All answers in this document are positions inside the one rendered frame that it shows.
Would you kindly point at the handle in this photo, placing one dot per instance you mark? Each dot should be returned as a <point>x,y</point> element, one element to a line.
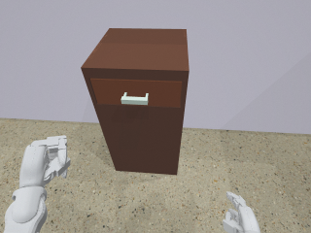
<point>133,100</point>

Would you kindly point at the robot right hand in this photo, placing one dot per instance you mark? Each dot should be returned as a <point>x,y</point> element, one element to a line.
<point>242,221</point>

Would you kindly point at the drawer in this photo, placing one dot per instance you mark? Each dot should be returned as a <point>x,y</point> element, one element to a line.
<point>161,93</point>

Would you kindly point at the left robot forearm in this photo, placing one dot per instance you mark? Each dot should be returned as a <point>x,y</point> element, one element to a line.
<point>28,212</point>

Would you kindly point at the cabinet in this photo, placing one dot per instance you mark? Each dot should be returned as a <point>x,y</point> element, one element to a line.
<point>141,138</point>

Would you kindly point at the robot left hand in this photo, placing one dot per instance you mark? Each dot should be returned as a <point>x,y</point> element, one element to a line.
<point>36,160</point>

